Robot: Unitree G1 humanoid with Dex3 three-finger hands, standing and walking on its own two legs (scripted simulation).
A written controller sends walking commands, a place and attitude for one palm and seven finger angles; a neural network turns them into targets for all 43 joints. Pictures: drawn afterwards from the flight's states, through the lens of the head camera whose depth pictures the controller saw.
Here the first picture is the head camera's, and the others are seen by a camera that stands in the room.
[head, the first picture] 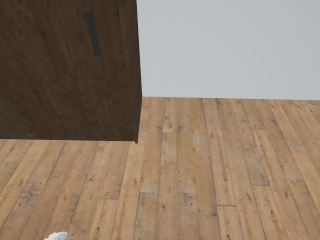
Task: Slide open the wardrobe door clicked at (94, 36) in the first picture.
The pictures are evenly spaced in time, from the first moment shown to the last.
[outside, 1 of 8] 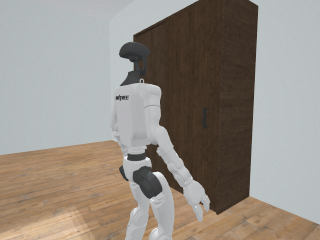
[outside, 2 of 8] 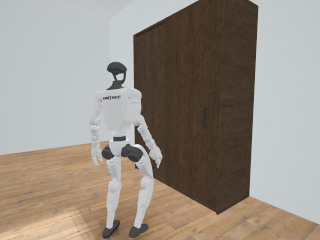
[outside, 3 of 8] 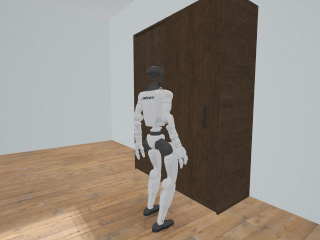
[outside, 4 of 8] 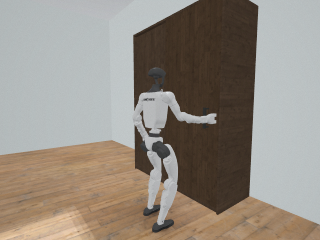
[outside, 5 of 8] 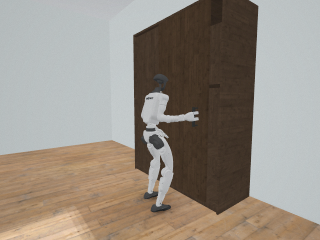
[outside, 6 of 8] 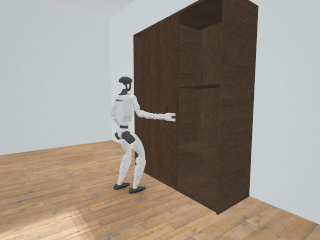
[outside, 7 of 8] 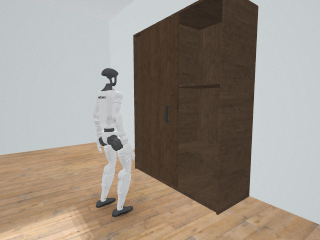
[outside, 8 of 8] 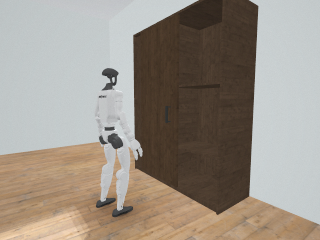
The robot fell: no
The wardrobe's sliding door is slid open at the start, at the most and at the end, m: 0.00 0.54 0.53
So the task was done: yes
